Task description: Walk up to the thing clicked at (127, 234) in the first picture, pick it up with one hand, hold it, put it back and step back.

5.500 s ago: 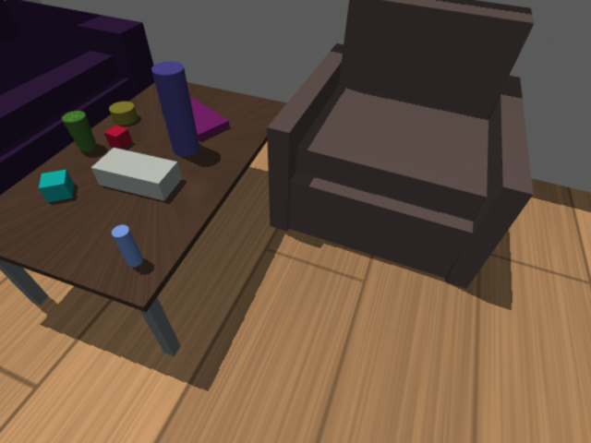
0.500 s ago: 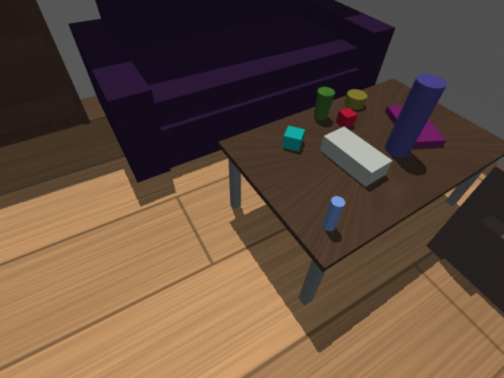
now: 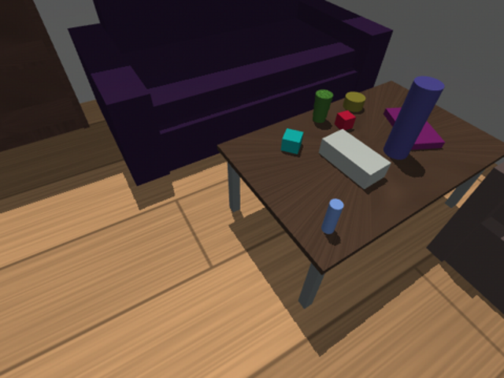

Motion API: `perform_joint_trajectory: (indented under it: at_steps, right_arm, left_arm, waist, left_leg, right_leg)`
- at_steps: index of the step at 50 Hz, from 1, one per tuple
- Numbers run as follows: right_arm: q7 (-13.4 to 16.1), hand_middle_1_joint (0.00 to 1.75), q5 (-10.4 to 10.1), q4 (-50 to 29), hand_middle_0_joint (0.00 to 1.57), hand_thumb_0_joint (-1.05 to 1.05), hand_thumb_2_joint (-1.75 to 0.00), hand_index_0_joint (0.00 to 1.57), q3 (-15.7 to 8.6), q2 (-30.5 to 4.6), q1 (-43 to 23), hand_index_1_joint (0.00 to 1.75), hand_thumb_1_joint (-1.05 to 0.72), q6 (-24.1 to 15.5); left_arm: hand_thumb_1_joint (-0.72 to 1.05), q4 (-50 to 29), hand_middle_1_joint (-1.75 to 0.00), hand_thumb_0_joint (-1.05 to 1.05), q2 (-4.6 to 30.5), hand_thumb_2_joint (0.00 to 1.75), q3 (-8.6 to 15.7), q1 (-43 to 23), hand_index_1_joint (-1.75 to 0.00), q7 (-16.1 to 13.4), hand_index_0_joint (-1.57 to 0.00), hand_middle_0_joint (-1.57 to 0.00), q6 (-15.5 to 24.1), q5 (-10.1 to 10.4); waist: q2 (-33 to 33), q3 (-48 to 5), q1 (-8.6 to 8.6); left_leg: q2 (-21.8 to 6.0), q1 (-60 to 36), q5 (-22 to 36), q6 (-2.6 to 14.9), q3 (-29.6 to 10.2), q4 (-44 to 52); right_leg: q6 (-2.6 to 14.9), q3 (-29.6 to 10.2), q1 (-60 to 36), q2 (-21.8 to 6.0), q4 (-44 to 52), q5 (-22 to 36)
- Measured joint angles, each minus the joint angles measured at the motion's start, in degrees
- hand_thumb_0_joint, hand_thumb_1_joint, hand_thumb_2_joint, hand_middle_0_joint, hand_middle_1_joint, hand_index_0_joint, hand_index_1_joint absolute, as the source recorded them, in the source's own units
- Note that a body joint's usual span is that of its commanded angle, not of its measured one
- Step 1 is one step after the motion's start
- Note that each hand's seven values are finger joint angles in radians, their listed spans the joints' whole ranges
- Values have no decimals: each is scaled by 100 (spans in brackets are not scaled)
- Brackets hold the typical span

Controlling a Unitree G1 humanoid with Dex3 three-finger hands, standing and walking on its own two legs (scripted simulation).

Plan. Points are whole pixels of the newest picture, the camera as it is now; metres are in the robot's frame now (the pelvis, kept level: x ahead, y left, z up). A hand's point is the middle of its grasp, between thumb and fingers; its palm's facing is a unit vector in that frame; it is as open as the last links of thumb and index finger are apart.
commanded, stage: stand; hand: right
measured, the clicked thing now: (331, 217) +0.64 -0.26 -0.30
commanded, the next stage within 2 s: walk up in 0.94 s
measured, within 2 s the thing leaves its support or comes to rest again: neither
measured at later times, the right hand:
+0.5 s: hand out of the picture +0.06 -0.25 -0.16, palm faces -0.02 +0.94 -0.34, open 7.3 cm
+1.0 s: hand out of the picture +0.07 -0.26 -0.16, palm faces +0.00 +0.94 -0.34, open 7.3 cm
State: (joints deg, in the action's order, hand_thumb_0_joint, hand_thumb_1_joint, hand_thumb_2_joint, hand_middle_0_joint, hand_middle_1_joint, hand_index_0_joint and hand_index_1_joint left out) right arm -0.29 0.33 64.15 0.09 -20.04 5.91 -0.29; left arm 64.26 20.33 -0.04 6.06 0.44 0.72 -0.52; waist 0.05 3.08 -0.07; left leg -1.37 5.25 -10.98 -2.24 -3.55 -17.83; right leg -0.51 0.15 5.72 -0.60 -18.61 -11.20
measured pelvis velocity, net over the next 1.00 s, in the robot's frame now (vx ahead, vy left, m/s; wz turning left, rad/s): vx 0.01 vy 0.00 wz -0.01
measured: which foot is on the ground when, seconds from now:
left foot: down 0.00-1.00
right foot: down 0.00-1.00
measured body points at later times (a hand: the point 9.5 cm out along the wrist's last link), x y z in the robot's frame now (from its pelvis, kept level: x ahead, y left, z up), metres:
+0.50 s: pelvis +0.00 +0.00 +0.00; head +0.01 +0.00 +0.45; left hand +0.07 +0.30 -0.13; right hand +0.06 -0.30 -0.13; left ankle -0.01 +0.15 -0.75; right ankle -0.01 -0.12 -0.75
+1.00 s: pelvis +0.01 +0.00 +0.00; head +0.01 +0.00 +0.45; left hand +0.08 +0.31 -0.13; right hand +0.07 -0.31 -0.13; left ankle -0.01 +0.15 -0.75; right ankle -0.01 -0.12 -0.75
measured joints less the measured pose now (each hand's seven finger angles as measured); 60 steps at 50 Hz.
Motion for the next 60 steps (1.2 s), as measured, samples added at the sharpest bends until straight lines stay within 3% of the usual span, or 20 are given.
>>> perform_joint_trajectory:
  at_steps: [47, 49, 52, 54, 56, 58, 59, 60]
  right_arm:
    - [5, 30, 13, -32, 21, 1, -90, 21, -10, 0, 104, 30, -91, -8]
    - [-26, 30, 52, -172, 21, 1, -90, 21, -96, 8, 207, 30, -91, -67]
    - [-49, 30, 129, -409, 21, 1, -90, 21, -235, 33, 535, 30, -91, -212]
    - [-36, 30, 158, -537, 21, 1, -90, 21, -308, 23, 749, 30, -91, -293]
    - [-26, 30, 186, -620, 21, 0, -90, 21, -359, -42, 936, 30, -90, -319]
    - [-33, 30, 209, -678, 21, 1, -90, 21, -416, -169, 1067, 30, -90, -281]
    - [-36, 30, 214, -701, 21, 1, -90, 21, -442, -247, 1116, 30, -90, -244]
    - [-26, 30, 217, -719, 21, 1, -90, 21, -469, -328, 1156, 30, -90, -198]
  left_arm:
    - [90, -35, -30, 0, 11, 90, -13, 51, -30, -2, -20, -21, -3, -6]
    - [90, -188, -30, 0, 37, 90, 138, 132, -30, 104, -20, -21, -49, -83]
    - [90, -401, -30, 0, 190, 90, 357, 337, -30, 242, -20, -21, -156, -185]
    - [90, -517, -30, 0, 313, 90, 468, 408, -30, 302, -20, -21, -217, -205]
    - [90, -643, -30, 0, 407, 90, 540, 448, -30, 365, -20, -21, -210, -185]
    - [91, -769, -30, 0, 448, 90, 589, 501, -30, 427, -20, -21, -154, -187]
    - [91, -829, -30, 0, 454, 90, 612, 537, -30, 442, -20, -21, -105, -191]
    - [91, -881, -30, 0, 444, 90, 636, 575, -30, 440, -20, -21, -38, -198]
  waist:
    - [-12, -9, 3]
    - [-42, -33, 6]
    - [-195, -168, 24]
    - [-288, -161, -2]
    - [-324, -78, -13]
    - [-263, 33, -9]
    - [-195, 94, 5]
    - [-66, 158, 1]
  left_leg:
    - [-10, -21, -16, 1, 60, 19]
    - [5, 61, -175, 87, 63, -208]
    - [43, 116, -448, 162, 121, -492]
    - [43, 78, -513, 171, 124, -521]
    - [3, -4, -574, 134, 108, -523]
    - [-99, -61, -714, 33, 95, -668]
    - [-179, -48, -868, -12, 80, -882]
    - [-303, 46, -1105, 62, 11, -1284]
  right_leg:
    - [3, -56, 27, 8, -33, -21]
    - [72, -56, 150, 6, -357, -293]
    - [185, -106, 604, -5, -1528, -1204]
    - [212, -163, 1003, -31, -2335, -1390]
    - [230, -214, 1247, -130, -2500, -1481]
    - [244, -234, 1290, -239, -2086, -1381]
    - [203, -176, 1218, -264, -1784, -1035]
    - [123, -50, 1127, -190, -1679, -487]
